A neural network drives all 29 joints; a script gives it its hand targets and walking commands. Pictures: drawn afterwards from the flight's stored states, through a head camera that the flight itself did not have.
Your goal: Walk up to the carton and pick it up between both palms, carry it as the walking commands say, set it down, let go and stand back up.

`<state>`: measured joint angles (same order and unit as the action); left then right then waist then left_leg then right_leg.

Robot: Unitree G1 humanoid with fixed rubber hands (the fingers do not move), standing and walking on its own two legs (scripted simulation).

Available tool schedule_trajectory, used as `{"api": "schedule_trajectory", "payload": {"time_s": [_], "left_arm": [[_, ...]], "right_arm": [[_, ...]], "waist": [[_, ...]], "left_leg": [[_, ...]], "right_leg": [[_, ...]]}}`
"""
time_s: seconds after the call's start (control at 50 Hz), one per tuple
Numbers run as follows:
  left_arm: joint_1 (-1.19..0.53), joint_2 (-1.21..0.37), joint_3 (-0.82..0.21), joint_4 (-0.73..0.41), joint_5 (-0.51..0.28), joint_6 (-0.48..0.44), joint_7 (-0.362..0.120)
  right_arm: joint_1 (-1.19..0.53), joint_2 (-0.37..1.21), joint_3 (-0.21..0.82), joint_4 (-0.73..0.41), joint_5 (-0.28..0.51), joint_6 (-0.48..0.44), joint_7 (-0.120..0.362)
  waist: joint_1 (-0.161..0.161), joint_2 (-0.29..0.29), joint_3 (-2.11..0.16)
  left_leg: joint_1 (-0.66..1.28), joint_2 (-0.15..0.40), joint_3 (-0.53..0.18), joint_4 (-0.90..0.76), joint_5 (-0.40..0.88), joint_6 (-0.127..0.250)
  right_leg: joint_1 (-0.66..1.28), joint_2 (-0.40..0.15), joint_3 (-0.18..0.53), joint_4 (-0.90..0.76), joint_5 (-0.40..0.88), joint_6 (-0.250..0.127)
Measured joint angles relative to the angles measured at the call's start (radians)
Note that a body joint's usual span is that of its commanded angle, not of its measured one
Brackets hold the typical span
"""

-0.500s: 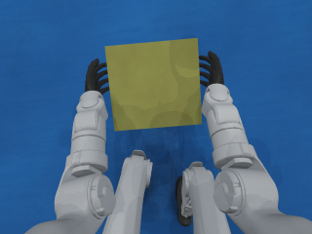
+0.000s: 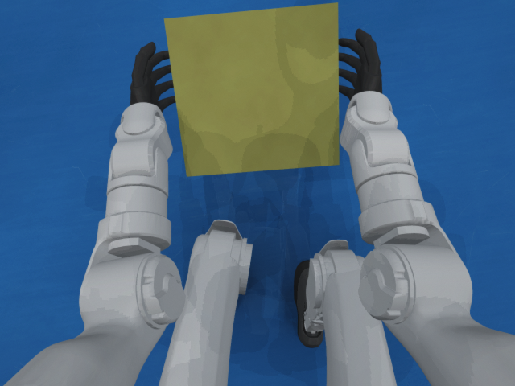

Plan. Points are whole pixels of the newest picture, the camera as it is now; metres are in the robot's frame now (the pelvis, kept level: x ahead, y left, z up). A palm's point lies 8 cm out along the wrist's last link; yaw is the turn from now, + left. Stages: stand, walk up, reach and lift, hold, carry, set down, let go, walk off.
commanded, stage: set down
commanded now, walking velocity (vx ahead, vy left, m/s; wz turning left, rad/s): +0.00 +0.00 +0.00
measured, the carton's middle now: (257, 98) +0.52 +0.10 -0.19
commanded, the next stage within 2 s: none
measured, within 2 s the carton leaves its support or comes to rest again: neither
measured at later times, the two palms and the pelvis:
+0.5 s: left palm (162, 107) +0.48 +0.25 -0.19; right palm (343, 100) +0.54 -0.05 -0.19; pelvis -0.01 +0.00 -0.06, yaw +0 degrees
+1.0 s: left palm (172, 106) +0.50 +0.25 -0.24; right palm (338, 106) +0.55 -0.05 -0.25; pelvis +0.00 +0.00 -0.09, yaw -1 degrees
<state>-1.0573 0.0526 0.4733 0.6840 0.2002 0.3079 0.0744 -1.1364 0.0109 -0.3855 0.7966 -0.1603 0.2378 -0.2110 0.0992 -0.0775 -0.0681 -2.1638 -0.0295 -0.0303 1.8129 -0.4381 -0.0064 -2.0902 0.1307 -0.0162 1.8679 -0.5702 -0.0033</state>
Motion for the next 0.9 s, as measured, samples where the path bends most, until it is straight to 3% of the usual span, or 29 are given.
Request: {"api": "schedule_trajectory", "payload": {"time_s": [0.42, 0.9], "left_arm": [[-0.152, 0.072, -0.033, 0.061, -0.037, -0.005, -0.004], [-0.257, 0.183, -0.106, 0.183, -0.172, -0.062, -0.032]], "right_arm": [[-0.143, -0.082, 0.029, 0.062, 0.052, -0.001, 0.013], [-0.244, -0.163, 0.168, 0.142, 0.163, -0.030, -0.011]], "waist": [[0.008, 0.001, 0.153], [0.032, 0.031, 0.346]], "left_leg": [[-0.124, -0.004, 0.010, 0.157, -0.008, 0.010], [-0.144, 0.031, 0.039, 0.322, -0.068, 0.021]], "right_leg": [[-0.116, 0.000, -0.007, 0.162, -0.023, 0.014], [-0.149, 0.034, 0.004, 0.332, -0.073, 0.024]]}}
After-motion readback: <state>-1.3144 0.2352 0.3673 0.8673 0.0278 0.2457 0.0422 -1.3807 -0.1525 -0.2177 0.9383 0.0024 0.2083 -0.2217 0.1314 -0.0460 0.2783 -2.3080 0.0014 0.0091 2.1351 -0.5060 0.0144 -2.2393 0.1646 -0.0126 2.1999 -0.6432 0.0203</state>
